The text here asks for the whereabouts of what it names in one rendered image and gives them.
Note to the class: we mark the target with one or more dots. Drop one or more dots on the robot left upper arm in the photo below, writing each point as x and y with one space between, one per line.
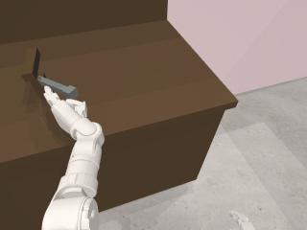
73 213

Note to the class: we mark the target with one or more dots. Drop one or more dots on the tap lever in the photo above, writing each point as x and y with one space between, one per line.
70 92

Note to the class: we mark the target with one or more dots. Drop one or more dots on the counter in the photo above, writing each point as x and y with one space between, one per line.
158 103

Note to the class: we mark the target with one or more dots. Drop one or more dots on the robot left hand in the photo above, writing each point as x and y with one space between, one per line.
65 112

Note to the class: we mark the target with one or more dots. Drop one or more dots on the robot right hand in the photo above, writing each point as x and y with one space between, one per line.
241 220

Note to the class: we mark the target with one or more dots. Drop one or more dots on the left robot forearm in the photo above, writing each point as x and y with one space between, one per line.
82 170

